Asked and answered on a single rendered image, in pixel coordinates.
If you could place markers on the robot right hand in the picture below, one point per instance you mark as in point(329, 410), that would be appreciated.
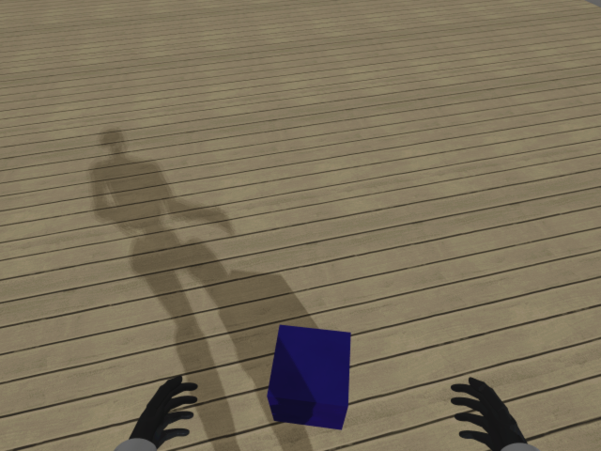
point(500, 425)

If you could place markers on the robot left hand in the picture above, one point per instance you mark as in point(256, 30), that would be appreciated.
point(156, 417)

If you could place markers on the carton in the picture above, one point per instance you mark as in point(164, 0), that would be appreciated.
point(309, 378)

